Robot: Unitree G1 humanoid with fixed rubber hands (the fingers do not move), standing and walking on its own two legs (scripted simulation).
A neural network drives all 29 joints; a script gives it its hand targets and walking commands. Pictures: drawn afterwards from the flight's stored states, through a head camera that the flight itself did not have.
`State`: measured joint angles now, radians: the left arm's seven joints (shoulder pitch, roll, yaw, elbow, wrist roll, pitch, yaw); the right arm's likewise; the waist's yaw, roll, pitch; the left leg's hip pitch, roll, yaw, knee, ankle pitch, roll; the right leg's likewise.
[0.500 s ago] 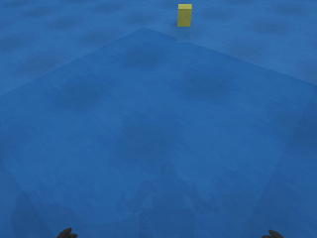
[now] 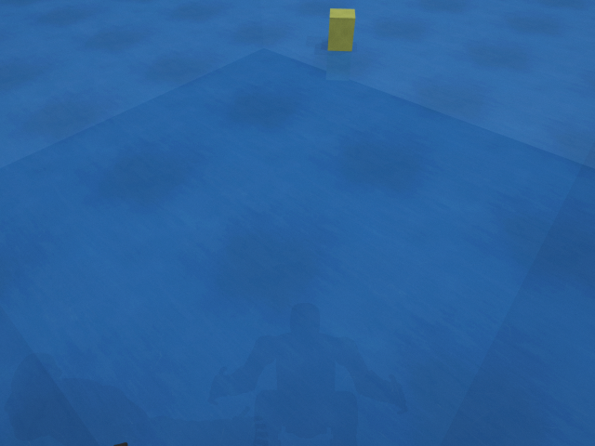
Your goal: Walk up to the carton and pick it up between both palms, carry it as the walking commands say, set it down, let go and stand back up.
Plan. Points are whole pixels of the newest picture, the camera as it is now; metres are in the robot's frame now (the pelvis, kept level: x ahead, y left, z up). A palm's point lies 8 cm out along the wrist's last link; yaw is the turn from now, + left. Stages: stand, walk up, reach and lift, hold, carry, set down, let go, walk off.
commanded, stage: stand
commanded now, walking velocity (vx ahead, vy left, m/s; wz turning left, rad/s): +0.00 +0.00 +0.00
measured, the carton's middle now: (341, 30) +3.25 -0.28 -0.65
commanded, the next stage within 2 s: walk up in 0.62 s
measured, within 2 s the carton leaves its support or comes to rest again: neither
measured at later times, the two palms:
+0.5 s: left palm out of the picture +0.08 +0.30 -0.11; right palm out of the picture +0.10 -0.29 -0.11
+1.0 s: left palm (93, 433) +0.17 +0.30 -0.08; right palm out of the picture +0.08 -0.36 -0.09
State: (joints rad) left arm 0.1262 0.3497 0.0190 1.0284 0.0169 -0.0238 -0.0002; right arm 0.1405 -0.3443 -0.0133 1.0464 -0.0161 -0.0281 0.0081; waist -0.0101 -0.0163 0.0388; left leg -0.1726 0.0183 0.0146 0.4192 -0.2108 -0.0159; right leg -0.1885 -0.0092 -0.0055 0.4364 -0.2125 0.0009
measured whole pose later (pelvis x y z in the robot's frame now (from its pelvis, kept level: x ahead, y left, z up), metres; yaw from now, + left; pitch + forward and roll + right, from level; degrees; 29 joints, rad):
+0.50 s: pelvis +0.01 +0.00 +0.00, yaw +1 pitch -2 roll +0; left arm 0.13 0.35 0.02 1.08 0.02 -0.03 0.00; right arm 0.10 -0.35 -0.02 1.08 -0.01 -0.02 0.00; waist 0.01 -0.01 0.03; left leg -0.14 0.02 0.01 0.37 -0.19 -0.01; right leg -0.14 -0.01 -0.02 0.36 -0.19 0.01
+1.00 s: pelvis +0.04 -0.02 +0.01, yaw -5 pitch +0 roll +0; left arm 0.14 0.45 0.06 1.00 0.01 -0.02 -0.12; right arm 0.20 -0.43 -0.08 1.00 -0.03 -0.08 0.06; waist -0.02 0.01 -0.05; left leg -0.08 0.09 0.10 0.34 -0.36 0.01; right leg -0.47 -0.07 -0.05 0.84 -0.36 0.00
